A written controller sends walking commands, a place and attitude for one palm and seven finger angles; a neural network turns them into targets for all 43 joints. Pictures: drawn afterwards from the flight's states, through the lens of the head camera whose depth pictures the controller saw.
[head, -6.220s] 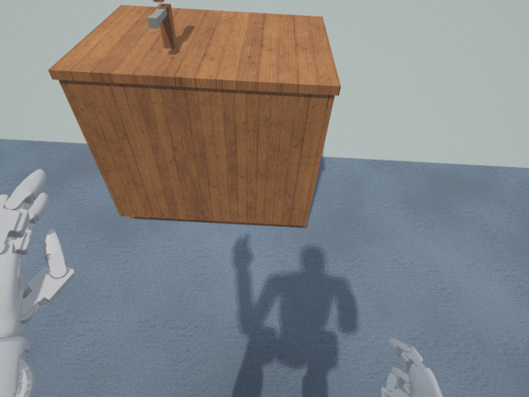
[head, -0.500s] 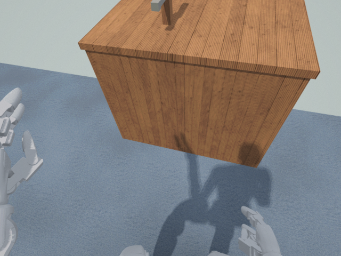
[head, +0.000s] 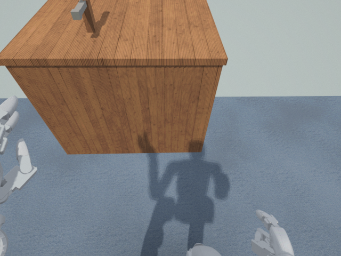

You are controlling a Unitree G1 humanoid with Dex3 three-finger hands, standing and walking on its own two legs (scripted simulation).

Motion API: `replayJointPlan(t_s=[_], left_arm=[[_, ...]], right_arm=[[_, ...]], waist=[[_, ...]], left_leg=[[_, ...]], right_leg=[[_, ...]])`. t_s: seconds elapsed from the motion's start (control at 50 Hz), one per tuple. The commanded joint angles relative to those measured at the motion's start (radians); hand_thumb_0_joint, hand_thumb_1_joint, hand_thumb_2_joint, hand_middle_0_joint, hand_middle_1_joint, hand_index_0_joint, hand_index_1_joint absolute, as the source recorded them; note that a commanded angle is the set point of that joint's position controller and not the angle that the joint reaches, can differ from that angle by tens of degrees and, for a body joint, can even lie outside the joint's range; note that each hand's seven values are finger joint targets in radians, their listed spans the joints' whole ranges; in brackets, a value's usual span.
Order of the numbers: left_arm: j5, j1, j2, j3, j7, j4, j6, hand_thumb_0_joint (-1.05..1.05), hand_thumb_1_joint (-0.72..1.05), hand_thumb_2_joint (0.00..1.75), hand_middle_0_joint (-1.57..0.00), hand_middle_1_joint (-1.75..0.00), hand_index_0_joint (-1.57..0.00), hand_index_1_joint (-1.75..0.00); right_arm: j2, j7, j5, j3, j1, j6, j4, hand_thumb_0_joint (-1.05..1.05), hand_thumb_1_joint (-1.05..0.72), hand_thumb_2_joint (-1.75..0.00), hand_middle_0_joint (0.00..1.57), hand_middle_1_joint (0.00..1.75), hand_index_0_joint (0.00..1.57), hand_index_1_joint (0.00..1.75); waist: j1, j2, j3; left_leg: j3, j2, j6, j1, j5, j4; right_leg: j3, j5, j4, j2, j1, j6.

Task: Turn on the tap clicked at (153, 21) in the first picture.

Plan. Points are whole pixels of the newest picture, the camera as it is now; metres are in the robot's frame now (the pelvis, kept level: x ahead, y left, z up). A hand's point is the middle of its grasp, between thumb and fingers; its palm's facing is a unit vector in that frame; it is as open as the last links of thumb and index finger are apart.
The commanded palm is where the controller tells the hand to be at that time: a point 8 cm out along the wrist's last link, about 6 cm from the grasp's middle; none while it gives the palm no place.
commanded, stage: turn to face it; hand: left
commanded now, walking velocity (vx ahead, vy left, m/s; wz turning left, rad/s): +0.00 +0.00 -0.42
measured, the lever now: (76, 14) +0.84 +0.43 +0.15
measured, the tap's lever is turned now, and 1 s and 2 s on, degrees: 0 0 0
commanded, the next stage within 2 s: take the last steps up to it in 0.30 s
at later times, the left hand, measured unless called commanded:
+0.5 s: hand (75, 169) +0.21 +0.18 +0.18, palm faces +0.22 -0.86 -0.46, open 7.5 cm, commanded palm +0.17 +0.22 +0.19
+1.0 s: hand (59, 149) +0.25 +0.22 +0.17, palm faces +0.28 -0.86 -0.43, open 7.5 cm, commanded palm +0.20 +0.27 +0.19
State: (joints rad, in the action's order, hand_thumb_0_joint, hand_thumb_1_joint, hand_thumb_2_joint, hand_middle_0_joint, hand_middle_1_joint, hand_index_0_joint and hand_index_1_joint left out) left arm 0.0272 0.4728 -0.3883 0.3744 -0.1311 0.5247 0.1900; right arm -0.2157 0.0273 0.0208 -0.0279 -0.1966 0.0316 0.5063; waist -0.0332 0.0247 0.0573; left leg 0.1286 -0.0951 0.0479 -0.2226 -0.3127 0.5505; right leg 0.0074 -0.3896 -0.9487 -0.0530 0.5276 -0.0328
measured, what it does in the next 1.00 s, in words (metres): steps on the spot: right foot, then left foot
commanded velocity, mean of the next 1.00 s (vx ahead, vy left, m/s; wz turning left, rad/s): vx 0.19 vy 0.09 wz -0.07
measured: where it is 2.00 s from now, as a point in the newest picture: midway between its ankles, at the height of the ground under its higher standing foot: outside the picture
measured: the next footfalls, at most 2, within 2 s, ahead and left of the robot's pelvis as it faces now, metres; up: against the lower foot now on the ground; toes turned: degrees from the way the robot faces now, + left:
right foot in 0.10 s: +0.06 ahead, -0.13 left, +0.00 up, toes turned -8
left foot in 0.44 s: +0.01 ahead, +0.09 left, +0.00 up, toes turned -5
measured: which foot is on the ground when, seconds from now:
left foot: down 0.00-0.12, up 0.14-0.42, down 0.44-0.68, up 0.70-0.90, down 0.92-1.00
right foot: up 0.00-0.08, down 0.10-0.94, up 0.96-1.00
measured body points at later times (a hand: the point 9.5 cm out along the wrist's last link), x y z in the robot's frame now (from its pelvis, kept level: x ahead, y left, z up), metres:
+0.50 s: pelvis -0.04 -0.02 +0.00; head -0.01 -0.02 +0.45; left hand +0.20 +0.22 +0.20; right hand +0.06 -0.31 -0.08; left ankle -0.03 +0.09 -0.73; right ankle +0.01 -0.13 -0.72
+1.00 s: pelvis +0.00 +0.02 +0.00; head +0.03 +0.02 +0.45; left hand +0.23 +0.26 +0.20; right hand +0.11 -0.25 -0.10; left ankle +0.04 +0.12 -0.73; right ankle -0.05 -0.12 -0.71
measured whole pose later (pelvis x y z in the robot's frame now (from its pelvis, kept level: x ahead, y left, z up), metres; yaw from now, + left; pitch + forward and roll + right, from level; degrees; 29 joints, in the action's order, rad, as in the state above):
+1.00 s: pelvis +0.00 +0.02 +0.00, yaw -9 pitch -1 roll +1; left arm 0.01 0.47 -0.38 0.37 -0.16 0.51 0.26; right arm -0.20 0.07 0.01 -0.04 -0.22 -0.05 0.62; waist -0.01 0.02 0.07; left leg 0.14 -0.06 -0.01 -0.31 -0.27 0.61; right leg 0.05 -0.49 -0.84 0.10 0.34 -0.02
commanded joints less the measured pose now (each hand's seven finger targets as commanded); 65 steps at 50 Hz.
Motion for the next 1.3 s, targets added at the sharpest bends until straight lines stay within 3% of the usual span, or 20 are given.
replayJointPlan(t_s=[0.0, 0.06, 0.1, 0.12, 0.18, 0.38, 0.46, 0.6, 0.66, 0.68, 0.76, 0.88, 0.92, 0.96, 1.02, 1.14, 1.16, 1.2, 1.22, 1.28], left_arm=[[0.001, -0.101, -0.118, 0.058, -0.024, 0.206, 0.06, 0.0, 0.9, 0.9, -0.2, -0.3, -0.2, -0.3], [-0.014, -0.146, -0.136, 0.065, -0.024, 0.167, 0.053, 0.0, 0.9, 0.9, -0.2, -0.3, -0.2, -0.3], [-0.006, -0.13, -0.22, 0.157, -0.041, 0.143, 0.068, 0.0, 0.9, 0.9, -0.2, -0.3, -0.2, -0.3], [0.018, -0.075, -0.222, 0.166, -0.04, 0.145, 0.055, 0.0, 0.9, 0.9, -0.2, -0.3, -0.2, -0.3], [0.03, 0.053, -0.208, 0.193, -0.04, 0.248, 0.079, 0.0, 0.9, 0.9, -0.2, -0.3, -0.2, -0.3], [0.013, 0.043, -0.174, 0.163, -0.045, 0.229, 0.079, 0.0, 0.9, 0.9, -0.2, -0.3, -0.2, -0.3], [-0.009, 0.009, -0.178, 0.152, -0.042, 0.206, 0.085, 0.0, 0.9, 0.9, -0.2, -0.3, -0.2, -0.3], [-0.035, -0.116, -0.123, 0.053, -0.044, 0.156, 0.085, 0.0, 0.9, 0.9, -0.2, -0.3, -0.2, -0.3], [-0.029, -0.163, -0.181, 0.099, -0.052, 0.125, 0.09, 0.0, 0.9, 0.9, -0.2, -0.3, -0.2, -0.3], [-0.019, -0.139, -0.183, 0.104, -0.05, 0.104, 0.088, 0.0, 0.9, 0.9, -0.2, -0.3, -0.2, -0.3], [-0.014, -0.051, -0.17, 0.119, -0.042, 0.142, 0.114, 0.0, 0.9, 0.9, -0.2, -0.3, -0.2, -0.3], [-0.009, -0.082, -0.136, 0.083, -0.053, 0.222, 0.111, 0.0, 0.9, 0.9, -0.2, -0.3, -0.2, -0.3], [-0.007, -0.112, -0.128, 0.093, -0.054, 0.234, 0.119, 0.0, 0.9, 0.9, -0.2, -0.3, -0.2, -0.3], [-0.017, -0.116, -0.17, 0.114, -0.047, 0.179, 0.127, 0.0, 0.9, 0.9, -0.2, -0.3, -0.2, -0.3], [-0.008, -0.061, -0.124, 0.081, -0.035, 0.199, 0.122, 0.0, 0.9, 0.9, -0.2, -0.3, -0.2, -0.3], [-0.004, -0.006, -0.138, 0.103, -0.039, 0.187, 0.098, 0.0, 0.9, 0.9, -0.2, -0.3, -0.2, -0.3], [-0.008, 0.003, -0.156, 0.119, -0.041, 0.148, 0.091, 0.0, 0.9, 0.9, -0.2, -0.3, -0.2, -0.3], [-0.008, -0.037, -0.202, 0.161, -0.043, 0.104, 0.093, 0.0, 0.9, 0.9, -0.2, -0.3, -0.2, -0.3], [0.013, -0.068, -0.182, 0.153, -0.036, 0.084, 0.096, 0.0, 0.9, 0.9, -0.2, -0.3, -0.2, -0.3], [0.004, -0.047, -0.16, 0.135, -0.022, 0.095, 0.125, 0.0, 0.9, 0.9, -0.2, -0.3, -0.2, -0.3]], right_arm=[[-0.129, -0.007, 0.003, -0.026, 0.031, -0.101, -0.111, 0.0, -0.9, -0.9, 0.2, 0.3, 0.2, 0.3], [-0.133, -0.012, 0.004, -0.03, 0.03, -0.123, -0.106, 0.0, -0.9, -0.9, 0.2, 0.3, 0.2, 0.3], [-0.082, -0.011, 0.001, -0.009, 0.066, -0.123, -0.12, 0.0, -0.9, -0.9, 0.2, 0.3, 0.2, 0.3], [-0.099, -0.002, 0.007, -0.029, 0.084, -0.111, -0.119, 0.0, -0.9, -0.9, 0.2, 0.3, 0.2, 0.3], [-0.056, -0.007, -0.009, 0.009, 0.11, -0.066, -0.091, 0.0, -0.9, -0.9, 0.2, 0.3, 0.2, 0.3], [-0.089, 0.026, -0.011, -0.014, 0.06, -0.085, -0.07, 0.0, -0.9, -0.9, 0.2, 0.3, 0.2, 0.3], [-0.117, 0.046, -0.013, -0.021, 0.085, -0.106, -0.07, 0.0, -0.9, -0.9, 0.2, 0.3, 0.2, 0.3], [-0.122, 0.042, -0.019, -0.016, 0.064, -0.143, -0.023, 0.0, -0.9, -0.9, 0.2, 0.3, 0.2, 0.3], [-0.101, 0.034, -0.013, -0.029, 0.059, -0.134, -0.026, 0.0, -0.9, -0.9, 0.2, 0.3, 0.2, 0.3], [-0.111, 0.034, -0.009, -0.04, 0.082, -0.131, -0.023, 0.0, -0.9, -0.9, 0.2, 0.3, 0.2, 0.3], [-0.073, 0.028, -0.018, -0.007, 0.089, -0.097, -0.012, 0.0, -0.9, -0.9, 0.2, 0.3, 0.2, 0.3], [-0.07, 0.049, -0.02, -0.023, 0.05, -0.128, -0.036, 0.0, -0.9, -0.9, 0.2, 0.3, 0.2, 0.3], [-0.118, 0.053, -0.013, -0.041, 0.032, -0.141, -0.044, 0.0, -0.9, -0.9, 0.2, 0.3, 0.2, 0.3], [-0.088, 0.051, -0.017, -0.034, 0.051, -0.165, -0.024, 0.0, -0.9, -0.9, 0.2, 0.3, 0.2, 0.3], [-0.096, 0.036, -0.004, -0.042, 0.054, -0.178, 0.001, 0.0, -0.9, -0.9, 0.2, 0.3, 0.2, 0.3], [-0.093, 0.034, -0.012, -0.023, 0.061, -0.181, -0.002, 0.0, -0.9, -0.9, 0.2, 0.3, 0.2, 0.3], [-0.092, 0.039, -0.012, -0.021, 0.063, -0.17, -0.002, 0.0, -0.9, -0.9, 0.2, 0.3, 0.2, 0.3], [-0.064, 0.033, -0.014, -0.018, 0.082, -0.153, -0.023, 0.0, -0.9, -0.9, 0.2, 0.3, 0.2, 0.3], [-0.097, 0.022, -0.011, -0.043, 0.07, -0.153, -0.013, 0.0, -0.9, -0.9, 0.2, 0.3, 0.2, 0.3], [-0.071, 0.018, -0.014, -0.016, 0.094, -0.123, 0.004, 0.0, -0.9, -0.9, 0.2, 0.3, 0.2, 0.3]], waist=[[0.024, -0.267, -0.048], [0.024, -0.181, -0.087], [0.01, 0.215, -0.149], [-0.004, 0.269, -0.185], [0.015, 0.051, -0.24], [0.035, 0.038, -0.247], [0.025, -0.332, -0.148], [0.046, -0.219, -0.05], [0.038, 0.17, -0.103], [0.018, 0.178, -0.067], [0.034, 0.066, -0.085], [0.044, -0.012, -0.132], [0.053, -0.309, -0.139], [0.053, -0.289, -0.104], [0.039, -0.194, -0.128], [0.03, -0.204, -0.164], [0.026, -0.138, -0.175], [0.024, 0.255, -0.158], [0.023, 0.265, -0.131], [0.029, 0.071, -0.055]], left_leg=[[-0.044, -0.257, -0.104, -0.017, 0.365, -0.109], [-0.005, -0.193, -0.046, -0.085, 0.274, 0.108], [0.003, 0.005, 0.024, -0.325, -0.273, 0.473], [-0.117, 0.013, 0.016, -0.302, -0.286, 0.603], [-0.154, -0.001, 0.024, -0.339, -0.155, 0.635], [-0.06, 0.045, -0.028, 0.075, 0.004, -0.101], [-0.391, -0.261, -0.211, -0.042, -0.218, -0.347], [-0.177, -0.116, -0.137, -0.19, -0.039, -0.118], [-0.025, 0.061, -0.047, -0.406, -0.202, 0.322], [-0.106, 0.029, -0.043, -0.436, -0.203, 0.465], [-0.131, -0.038, -0.042, -0.322, -0.099, 0.364], [0.039, 0.058, -0.05, 0.082, 0.025, -0.109], [-0.308, -0.179, -0.17, 0.213, 0.046, -0.225], [-0.546, -0.303, -0.305, 0.126, -0.012, -0.308], [-0.31, -0.22, -0.281, 0.145, 0.191, -0.226], [-0.143, -0.136, -0.177, 0.003, 0.186, -0.114], [-0.12, -0.115, -0.155, -0.092, 0.149, -0.017], [-0.002, 0.073, -0.065, -0.479, -0.18, 0.449], [-0.124, 0.046, -0.042, -0.505, -0.176, 0.609], [-0.165, -0.025, -0.023, -0.521, -0.076, 0.655]], right_leg=[[0.087, -0.036, 0.223, 0.055, -0.154, -0.02], [0.088, 0.209, 0.471, 0.066, -0.37, 0.008], [-0.353, 0.693, 0.557, 0.357, -0.468, 0.169], [-0.465, 0.571, 0.621, 0.389, -0.394, 0.17], [-0.315, 0.492, 0.558, 0.339, -0.46, 0.206], [-0.241, 0.183, 0.577, 0.242, -0.255, 0.132], [0.014, -0.083, 0.143, 0.035, -0.142, 0.027], [0.109, 0.043, 0.492, 0.081, -0.391, 0.035], [-0.443, -0.042, 0.678, 0.44, -0.491, 0.215], [-0.525, -0.107, 0.74, 0.492, -0.452, 0.257], [-0.196, 0.121, 0.68, 0.426, -0.347, 0.216], [-0.026, -0.02, 0.481, 0.265, -0.238, 0.106], [0.123, -0.125, 0.1, 0.095, -0.023, 0.021], [0.034, -0.208, -0.179, 0.126, 0.081, 0.023], [0.064, -0.12, -0.073, 0.15, 0.061, 0.006], [0.176, 0.045, 0.409, 0.089, -0.304, 0.016], [0.13, 0.11, 0.502, 0.123, -0.425, 0.038], [-0.473, 0.181, 0.657, 0.488, -0.625, 0.212], [-0.544, 0.108, 0.705, 0.544, -0.562, 0.238], [-0.263, 0.241, 0.667, 0.474, -0.463, 0.219]])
